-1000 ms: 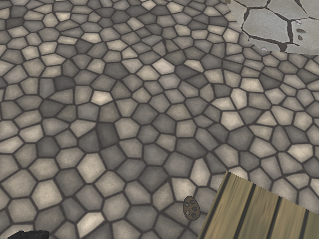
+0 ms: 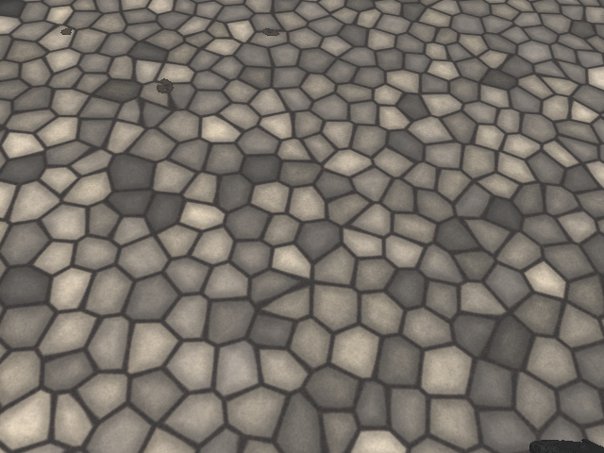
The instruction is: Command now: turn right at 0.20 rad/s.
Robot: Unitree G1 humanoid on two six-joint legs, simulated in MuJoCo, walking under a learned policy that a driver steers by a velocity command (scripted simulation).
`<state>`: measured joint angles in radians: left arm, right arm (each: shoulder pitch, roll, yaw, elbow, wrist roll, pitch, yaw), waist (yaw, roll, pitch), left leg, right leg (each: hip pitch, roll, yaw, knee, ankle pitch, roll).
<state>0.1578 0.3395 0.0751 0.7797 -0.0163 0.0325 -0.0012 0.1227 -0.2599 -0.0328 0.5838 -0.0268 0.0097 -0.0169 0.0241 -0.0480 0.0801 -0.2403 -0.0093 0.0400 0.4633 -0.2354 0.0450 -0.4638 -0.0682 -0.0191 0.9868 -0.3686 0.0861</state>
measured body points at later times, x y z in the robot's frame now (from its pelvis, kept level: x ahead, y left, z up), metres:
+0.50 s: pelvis +0.03 -0.06 +0.00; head +0.07 -0.11 +0.45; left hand +0.26 +0.18 -0.07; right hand +0.10 -0.39 -0.10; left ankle +0.09 +0.11 -0.66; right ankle -0.01 -0.12 -0.74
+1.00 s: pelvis +0.26 -0.14 -0.01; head +0.27 -0.15 +0.44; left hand +0.56 -0.09 -0.09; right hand +0.08 -0.38 -0.11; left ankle +0.30 -0.01 -0.74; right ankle +0.14 -0.22 -0.64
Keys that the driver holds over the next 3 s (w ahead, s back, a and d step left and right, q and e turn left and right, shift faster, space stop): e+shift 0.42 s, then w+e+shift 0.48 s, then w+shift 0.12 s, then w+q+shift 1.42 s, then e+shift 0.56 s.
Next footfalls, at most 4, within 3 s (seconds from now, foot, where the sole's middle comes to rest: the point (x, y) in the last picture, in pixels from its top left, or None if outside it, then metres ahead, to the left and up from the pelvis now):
0.30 right None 0.03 -0.14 -0.78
0.80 left None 0.33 -0.04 -0.78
1.26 right None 0.41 -0.57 -0.78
1.72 left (554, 287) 0.88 -0.66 -0.78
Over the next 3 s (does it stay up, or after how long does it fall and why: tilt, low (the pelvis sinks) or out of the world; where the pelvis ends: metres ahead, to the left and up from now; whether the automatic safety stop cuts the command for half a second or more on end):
stays up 1.51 -0.71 0.00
